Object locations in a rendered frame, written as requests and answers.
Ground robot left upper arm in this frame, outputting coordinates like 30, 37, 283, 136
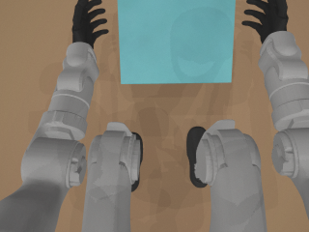
0, 137, 87, 232

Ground robot right upper arm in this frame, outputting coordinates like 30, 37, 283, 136
271, 128, 309, 220

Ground robot right hand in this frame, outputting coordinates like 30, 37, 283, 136
241, 0, 289, 44

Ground carton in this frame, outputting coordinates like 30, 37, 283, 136
117, 0, 236, 84

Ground robot right thigh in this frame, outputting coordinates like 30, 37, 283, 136
198, 129, 267, 232

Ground robot right forearm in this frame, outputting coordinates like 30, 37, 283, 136
258, 31, 309, 131

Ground right robot shin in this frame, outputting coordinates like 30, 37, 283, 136
194, 119, 262, 184

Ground robot left forearm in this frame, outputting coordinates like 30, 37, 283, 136
20, 42, 99, 181

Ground robot left hand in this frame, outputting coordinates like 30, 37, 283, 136
71, 0, 109, 49

